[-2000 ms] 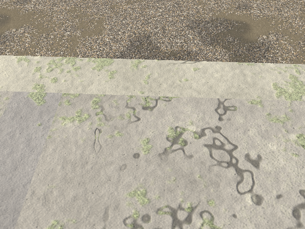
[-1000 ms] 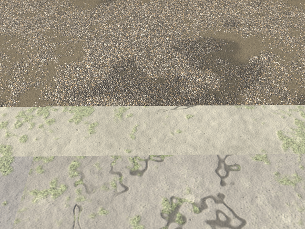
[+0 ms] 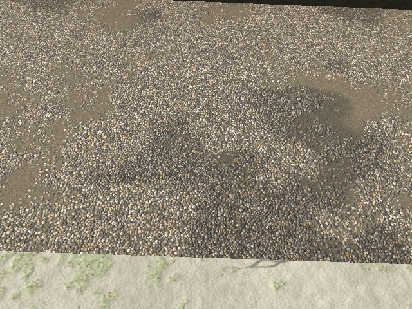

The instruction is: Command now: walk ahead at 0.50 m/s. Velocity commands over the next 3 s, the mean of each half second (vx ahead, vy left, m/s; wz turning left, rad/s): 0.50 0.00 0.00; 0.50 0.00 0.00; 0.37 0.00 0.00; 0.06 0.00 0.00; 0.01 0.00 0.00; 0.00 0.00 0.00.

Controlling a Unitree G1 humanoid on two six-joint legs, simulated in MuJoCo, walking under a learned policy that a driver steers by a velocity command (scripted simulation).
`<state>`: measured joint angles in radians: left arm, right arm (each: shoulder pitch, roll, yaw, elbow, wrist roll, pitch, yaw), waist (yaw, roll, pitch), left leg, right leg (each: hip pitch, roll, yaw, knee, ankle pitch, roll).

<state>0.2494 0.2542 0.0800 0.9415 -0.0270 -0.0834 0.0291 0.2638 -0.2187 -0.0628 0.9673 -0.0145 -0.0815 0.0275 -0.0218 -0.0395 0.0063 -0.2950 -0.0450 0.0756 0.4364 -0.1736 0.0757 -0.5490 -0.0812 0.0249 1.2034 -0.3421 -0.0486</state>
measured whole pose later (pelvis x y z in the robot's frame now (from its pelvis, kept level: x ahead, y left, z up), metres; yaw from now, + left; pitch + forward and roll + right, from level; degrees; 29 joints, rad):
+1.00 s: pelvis +0.40 -0.01 -0.02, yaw -1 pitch +0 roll -1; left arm 0.28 0.25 0.04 0.89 0.00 0.03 0.06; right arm 0.24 -0.17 -0.01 0.77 -0.05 -0.01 0.01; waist 0.00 -0.05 0.02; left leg -0.42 0.02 0.04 0.66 -0.25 0.02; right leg -0.46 0.07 0.12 1.23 -0.54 0.03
